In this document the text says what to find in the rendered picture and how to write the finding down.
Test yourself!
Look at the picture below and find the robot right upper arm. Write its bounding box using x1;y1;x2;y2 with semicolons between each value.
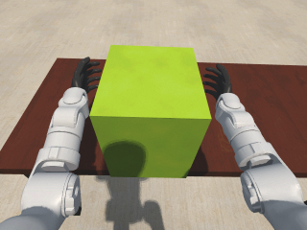
240;163;307;230

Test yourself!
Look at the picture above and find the robot right hand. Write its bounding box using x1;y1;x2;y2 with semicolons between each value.
202;63;233;101

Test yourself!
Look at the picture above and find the robot left hand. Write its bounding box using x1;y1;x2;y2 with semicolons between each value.
71;57;102;94

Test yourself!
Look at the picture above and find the robot right forearm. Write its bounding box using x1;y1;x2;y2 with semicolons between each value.
215;93;304;201

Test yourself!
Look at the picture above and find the table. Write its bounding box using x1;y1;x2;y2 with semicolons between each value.
0;57;307;216

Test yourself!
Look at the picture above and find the robot left upper arm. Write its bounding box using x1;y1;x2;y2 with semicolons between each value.
0;172;81;230

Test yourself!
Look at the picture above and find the robot left forearm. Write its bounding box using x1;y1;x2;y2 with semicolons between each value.
20;87;90;212

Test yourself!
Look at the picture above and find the carton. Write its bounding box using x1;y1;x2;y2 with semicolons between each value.
89;45;212;178

